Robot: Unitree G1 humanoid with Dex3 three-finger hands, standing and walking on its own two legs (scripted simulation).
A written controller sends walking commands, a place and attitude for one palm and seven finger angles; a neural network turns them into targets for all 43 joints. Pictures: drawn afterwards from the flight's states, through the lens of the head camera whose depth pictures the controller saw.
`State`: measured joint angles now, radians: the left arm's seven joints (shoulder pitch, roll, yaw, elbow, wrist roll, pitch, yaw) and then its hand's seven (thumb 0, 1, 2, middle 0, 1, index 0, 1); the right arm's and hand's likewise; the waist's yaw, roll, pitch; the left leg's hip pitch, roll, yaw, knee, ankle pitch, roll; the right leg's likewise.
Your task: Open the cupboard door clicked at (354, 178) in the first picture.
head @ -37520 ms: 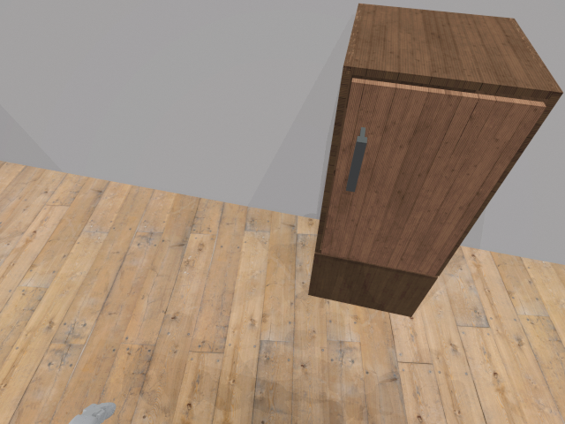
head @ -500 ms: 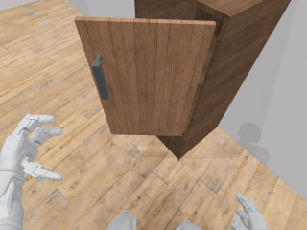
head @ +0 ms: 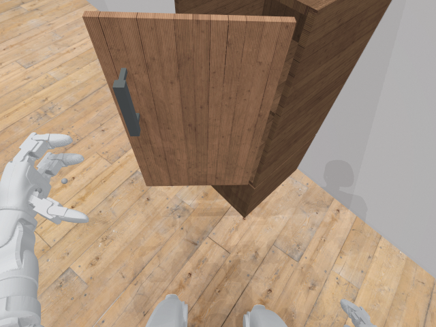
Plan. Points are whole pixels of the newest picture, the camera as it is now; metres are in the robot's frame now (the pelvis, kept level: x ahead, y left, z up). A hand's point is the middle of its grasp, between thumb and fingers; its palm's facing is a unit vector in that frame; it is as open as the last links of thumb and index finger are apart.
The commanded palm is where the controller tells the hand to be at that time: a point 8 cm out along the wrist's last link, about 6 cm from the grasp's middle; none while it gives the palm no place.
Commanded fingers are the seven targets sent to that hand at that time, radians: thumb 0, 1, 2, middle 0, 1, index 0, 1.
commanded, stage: move the hooked fingers beside the handle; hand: left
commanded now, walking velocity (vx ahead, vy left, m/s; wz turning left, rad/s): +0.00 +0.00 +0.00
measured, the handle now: (129, 104) +0.54 +0.21 +0.05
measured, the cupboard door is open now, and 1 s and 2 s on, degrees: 49 49 49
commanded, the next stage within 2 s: slide the fingers in behind the handle in 1.82 s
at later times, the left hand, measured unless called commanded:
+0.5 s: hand (85, 150) +0.42 +0.26 +0.05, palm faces +0.05 -1.00 -0.01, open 14.0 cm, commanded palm +0.40 +0.31 +0.05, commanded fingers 0.00 -0.50 0.30 -0.30 -1.20 -0.30 -1.20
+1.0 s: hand (98, 126) +0.48 +0.26 +0.05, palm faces +0.06 -1.00 -0.01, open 14.0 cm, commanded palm +0.46 +0.30 +0.05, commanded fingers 0.00 -0.50 0.30 -0.30 -1.20 -0.30 -1.20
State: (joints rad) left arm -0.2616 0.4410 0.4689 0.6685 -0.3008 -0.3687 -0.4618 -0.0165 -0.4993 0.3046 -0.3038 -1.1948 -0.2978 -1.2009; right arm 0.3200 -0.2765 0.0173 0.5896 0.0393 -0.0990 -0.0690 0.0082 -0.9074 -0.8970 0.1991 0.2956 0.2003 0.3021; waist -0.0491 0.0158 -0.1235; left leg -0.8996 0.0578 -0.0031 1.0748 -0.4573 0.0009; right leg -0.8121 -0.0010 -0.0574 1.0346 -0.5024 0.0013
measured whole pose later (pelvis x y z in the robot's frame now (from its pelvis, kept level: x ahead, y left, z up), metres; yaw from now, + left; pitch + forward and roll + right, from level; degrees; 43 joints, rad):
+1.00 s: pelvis -0.01 +0.00 -0.02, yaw -1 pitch +22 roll -4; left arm -0.79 0.61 0.49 1.13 -0.14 -0.40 -0.38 -0.02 -0.50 0.30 -0.30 -1.19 -0.30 -1.20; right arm 0.35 -0.28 0.04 0.64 0.01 0.03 -0.05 0.00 -0.91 -0.90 0.20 0.30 0.20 0.30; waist -0.15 0.01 -0.11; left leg -1.08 0.07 -0.01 1.16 -0.47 0.00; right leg -0.99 0.02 -0.06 1.11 -0.51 0.00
